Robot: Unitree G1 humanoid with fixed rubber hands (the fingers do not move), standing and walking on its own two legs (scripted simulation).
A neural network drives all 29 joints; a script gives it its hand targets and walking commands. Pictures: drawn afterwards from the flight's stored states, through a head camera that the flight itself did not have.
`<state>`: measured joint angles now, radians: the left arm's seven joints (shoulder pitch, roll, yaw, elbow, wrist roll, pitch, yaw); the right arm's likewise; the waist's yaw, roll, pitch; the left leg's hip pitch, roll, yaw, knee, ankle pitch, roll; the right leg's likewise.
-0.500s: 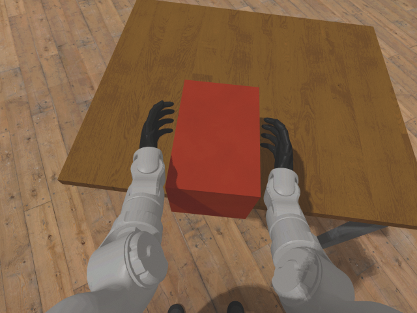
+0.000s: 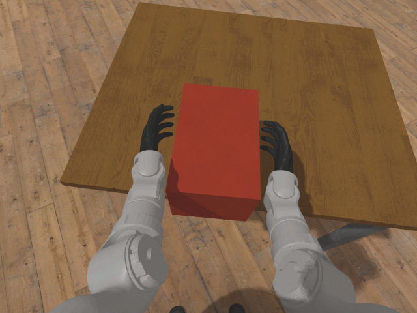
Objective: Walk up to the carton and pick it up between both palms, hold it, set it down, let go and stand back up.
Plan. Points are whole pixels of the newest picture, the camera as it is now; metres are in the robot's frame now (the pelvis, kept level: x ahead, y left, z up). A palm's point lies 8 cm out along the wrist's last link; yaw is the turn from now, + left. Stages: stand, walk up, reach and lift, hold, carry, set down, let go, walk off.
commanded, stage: reach and lift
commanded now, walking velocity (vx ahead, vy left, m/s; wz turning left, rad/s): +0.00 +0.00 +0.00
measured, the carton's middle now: (215, 152) +0.44 -0.01 -0.06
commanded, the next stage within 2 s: none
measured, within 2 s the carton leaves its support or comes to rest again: leaves its support in 0.38 s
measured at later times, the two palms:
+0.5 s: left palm (151, 151) +0.40 +0.12 +0.03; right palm (286, 167) +0.36 -0.13 +0.02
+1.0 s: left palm (149, 147) +0.38 +0.12 +0.08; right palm (296, 169) +0.34 -0.14 +0.06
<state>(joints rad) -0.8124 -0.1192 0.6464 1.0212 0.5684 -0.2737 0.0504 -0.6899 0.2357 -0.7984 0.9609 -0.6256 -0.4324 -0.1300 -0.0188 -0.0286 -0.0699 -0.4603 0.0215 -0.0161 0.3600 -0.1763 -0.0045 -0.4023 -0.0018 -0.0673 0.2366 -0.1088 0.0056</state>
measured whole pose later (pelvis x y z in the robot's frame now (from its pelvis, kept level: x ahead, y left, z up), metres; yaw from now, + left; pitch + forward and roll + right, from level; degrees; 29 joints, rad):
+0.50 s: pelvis -0.01 +0.00 +0.00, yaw +0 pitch +13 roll -1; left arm -0.78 -0.10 0.58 1.06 0.48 -0.27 0.08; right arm -0.66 0.20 -0.69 1.01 -0.54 -0.42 -0.15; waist -0.01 -0.02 -0.08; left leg -0.41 0.03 -0.01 0.35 -0.16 -0.01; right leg -0.36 0.01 -0.06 0.22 -0.09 0.00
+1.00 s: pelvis -0.02 +0.00 +0.01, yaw -1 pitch +4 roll -1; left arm -0.75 -0.12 0.50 0.91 0.43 -0.09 0.07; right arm -0.62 0.18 -0.53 0.93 -0.38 -0.30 -0.16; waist -0.01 -0.02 -0.02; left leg -0.24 0.03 0.01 0.31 -0.15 -0.01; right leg -0.20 0.00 -0.05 0.20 -0.08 0.00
